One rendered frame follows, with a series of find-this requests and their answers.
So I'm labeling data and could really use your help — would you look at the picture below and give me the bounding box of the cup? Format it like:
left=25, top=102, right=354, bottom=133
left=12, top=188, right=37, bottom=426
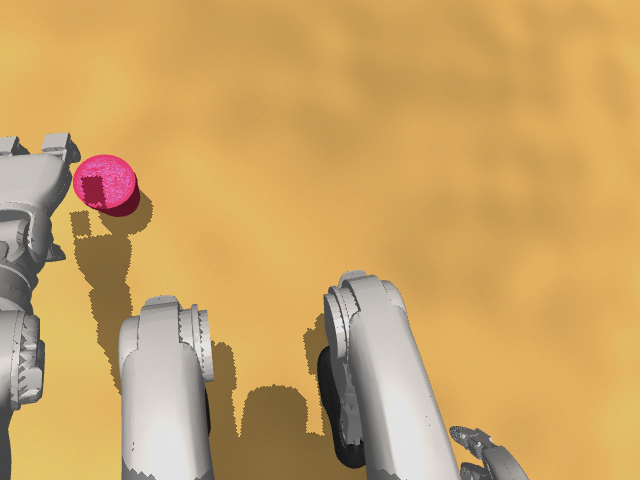
left=73, top=154, right=140, bottom=217

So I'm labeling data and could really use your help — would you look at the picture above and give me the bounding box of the right robot hand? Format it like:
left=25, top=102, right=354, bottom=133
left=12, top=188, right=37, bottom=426
left=449, top=426, right=529, bottom=480

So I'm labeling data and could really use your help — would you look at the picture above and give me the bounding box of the left robot arm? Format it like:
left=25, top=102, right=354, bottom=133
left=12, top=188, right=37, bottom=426
left=0, top=203, right=52, bottom=480

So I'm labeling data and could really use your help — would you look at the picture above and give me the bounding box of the left robot hand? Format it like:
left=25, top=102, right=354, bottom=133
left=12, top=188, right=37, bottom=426
left=0, top=132, right=81, bottom=262

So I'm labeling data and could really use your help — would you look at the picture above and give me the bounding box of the right robot foot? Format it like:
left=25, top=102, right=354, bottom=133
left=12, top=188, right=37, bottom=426
left=317, top=346, right=366, bottom=469

